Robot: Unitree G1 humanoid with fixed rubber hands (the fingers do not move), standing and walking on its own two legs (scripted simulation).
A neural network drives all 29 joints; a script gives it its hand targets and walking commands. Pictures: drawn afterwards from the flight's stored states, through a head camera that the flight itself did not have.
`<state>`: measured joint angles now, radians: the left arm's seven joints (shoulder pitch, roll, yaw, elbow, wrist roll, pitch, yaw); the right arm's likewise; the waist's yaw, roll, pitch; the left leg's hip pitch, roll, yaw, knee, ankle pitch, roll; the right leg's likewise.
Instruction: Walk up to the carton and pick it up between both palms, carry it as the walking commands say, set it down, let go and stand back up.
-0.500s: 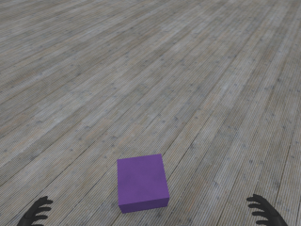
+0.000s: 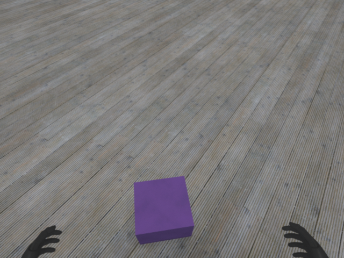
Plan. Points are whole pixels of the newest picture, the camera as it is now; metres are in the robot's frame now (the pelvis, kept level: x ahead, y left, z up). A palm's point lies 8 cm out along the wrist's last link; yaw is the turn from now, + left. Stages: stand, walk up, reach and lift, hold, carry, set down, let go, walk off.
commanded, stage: walk up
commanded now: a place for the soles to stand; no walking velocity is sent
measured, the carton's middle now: (162, 209) +0.46 +0.04 -0.66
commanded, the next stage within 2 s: none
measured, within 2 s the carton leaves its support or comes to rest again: neither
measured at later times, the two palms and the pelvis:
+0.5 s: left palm (52, 253) +0.16 +0.27 -0.05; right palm out of the picture +0.12 -0.34 -0.04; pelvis -0.01 -0.04 +0.01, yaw +3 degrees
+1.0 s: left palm out of the picture +0.09 +0.31 -0.07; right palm (319, 235) +0.17 -0.33 -0.04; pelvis -0.01 -0.03 +0.00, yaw +8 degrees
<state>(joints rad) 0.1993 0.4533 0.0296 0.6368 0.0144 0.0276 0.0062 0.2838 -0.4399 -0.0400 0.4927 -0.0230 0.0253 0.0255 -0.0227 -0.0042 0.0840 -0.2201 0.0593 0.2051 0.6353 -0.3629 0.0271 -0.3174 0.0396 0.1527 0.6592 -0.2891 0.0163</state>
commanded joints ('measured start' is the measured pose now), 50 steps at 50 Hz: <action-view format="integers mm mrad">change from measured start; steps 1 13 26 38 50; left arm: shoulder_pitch -62 -100 -176 -161 -133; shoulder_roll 164 217 184 172 189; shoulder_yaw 56 62 48 55 62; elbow -94 -64 -38 -16 -14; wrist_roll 8 23 16 12 13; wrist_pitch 5 7 -2 0 4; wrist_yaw -18 -6 -34 -44 -42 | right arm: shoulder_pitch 65 111 73 7 1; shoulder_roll -232 -135 -151 -193 -209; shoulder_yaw -84 -47 -46 -60 -64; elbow -39 -96 -51 -27 -36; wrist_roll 5 33 28 24 23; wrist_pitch -26 -2 -28 -38 -30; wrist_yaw -40 -37 -34 -33 -39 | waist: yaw -18 25 3 26 25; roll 61 -122 -41 15 25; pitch -54 -75 -65 -75 -81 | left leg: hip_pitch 51 -69 19 -90 -123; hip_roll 332 -18 -2 43 21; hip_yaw -255 -222 -229 -363 -416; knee -216 84 -75 -145 -112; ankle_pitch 372 -192 141 199 201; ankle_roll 148 2 -3 38 50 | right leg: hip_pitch -50 97 44 143 144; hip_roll -15 -340 -244 -191 -203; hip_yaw -88 97 -69 -159 -173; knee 130 -233 -267 -203 -177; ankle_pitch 23 264 37 -2 -27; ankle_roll -43 -261 -137 -83 -95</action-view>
